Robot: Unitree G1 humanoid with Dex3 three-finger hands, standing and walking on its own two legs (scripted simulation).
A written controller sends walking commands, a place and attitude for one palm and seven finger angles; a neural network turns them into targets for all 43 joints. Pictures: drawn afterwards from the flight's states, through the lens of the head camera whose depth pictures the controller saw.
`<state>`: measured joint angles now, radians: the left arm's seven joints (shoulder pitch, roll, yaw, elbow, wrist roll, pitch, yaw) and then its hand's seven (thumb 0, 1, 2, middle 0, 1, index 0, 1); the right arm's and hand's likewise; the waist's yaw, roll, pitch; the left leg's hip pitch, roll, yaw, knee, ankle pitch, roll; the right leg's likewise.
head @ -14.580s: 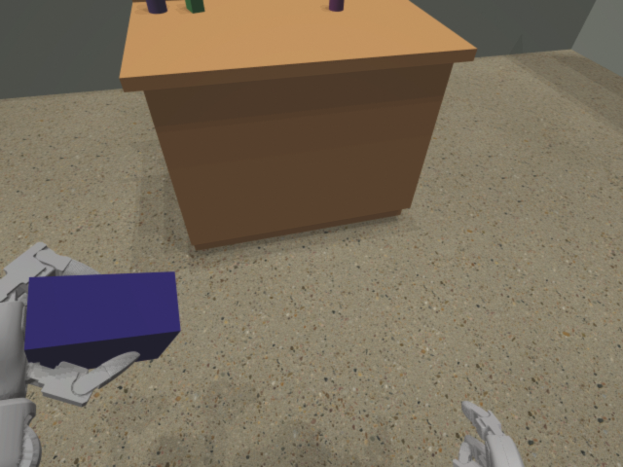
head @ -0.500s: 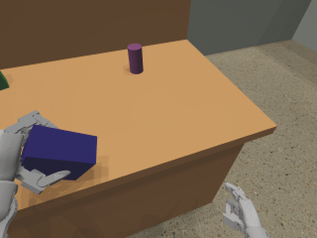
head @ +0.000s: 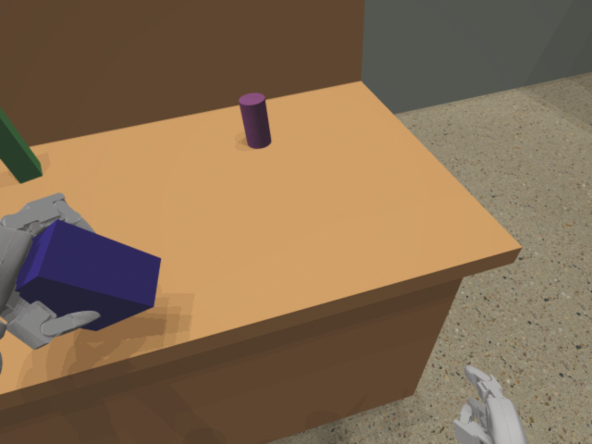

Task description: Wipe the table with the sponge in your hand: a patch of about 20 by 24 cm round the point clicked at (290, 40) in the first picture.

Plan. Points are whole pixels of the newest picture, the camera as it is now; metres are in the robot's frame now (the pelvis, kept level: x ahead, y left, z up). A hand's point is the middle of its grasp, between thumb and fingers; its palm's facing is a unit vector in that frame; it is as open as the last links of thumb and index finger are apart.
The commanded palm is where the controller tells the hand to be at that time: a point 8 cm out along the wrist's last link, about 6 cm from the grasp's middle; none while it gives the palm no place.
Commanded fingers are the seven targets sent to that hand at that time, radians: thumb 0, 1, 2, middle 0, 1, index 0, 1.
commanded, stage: turn the palm down, sponge in hand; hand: left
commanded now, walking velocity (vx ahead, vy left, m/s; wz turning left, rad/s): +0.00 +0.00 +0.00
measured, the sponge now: (96, 287) +0.23 +0.26 +0.16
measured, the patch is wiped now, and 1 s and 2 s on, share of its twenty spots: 0.00 0.00 0.00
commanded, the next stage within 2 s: move the sponge above the wiping area in 1.42 s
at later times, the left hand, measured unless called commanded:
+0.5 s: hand (20, 253) +0.23 +0.32 +0.21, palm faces +0.29 -0.27 -0.92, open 10.1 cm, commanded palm +0.18 +0.32 +0.27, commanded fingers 0.00 0.10 1.30 -1.20 -1.60 -1.20 -1.60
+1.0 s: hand (8, 252) +0.22 +0.32 +0.22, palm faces +0.24 -0.11 -0.97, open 10.1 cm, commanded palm +0.17 +0.32 +0.29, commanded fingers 0.00 0.10 1.30 -1.20 -1.60 -1.20 -1.60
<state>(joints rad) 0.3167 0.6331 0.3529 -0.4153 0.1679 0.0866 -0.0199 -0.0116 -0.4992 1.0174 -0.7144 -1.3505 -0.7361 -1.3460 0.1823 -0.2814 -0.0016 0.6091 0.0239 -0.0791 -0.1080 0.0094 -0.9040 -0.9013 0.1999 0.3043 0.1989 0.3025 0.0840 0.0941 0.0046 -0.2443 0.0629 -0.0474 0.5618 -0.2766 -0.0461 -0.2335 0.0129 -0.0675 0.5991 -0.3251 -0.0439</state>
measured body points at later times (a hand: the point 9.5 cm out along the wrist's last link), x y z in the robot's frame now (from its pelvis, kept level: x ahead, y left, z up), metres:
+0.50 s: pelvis +0.00 +0.03 +0.01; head -0.02 -0.01 +0.45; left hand +0.21 +0.33 +0.26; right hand +0.24 -0.16 -0.06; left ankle +0.02 +0.17 -0.73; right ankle +0.00 -0.08 -0.73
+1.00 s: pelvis -0.02 +0.04 +0.01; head -0.03 -0.01 +0.46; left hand +0.20 +0.32 +0.27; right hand +0.25 -0.15 -0.06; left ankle +0.02 +0.17 -0.73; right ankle +0.00 -0.08 -0.73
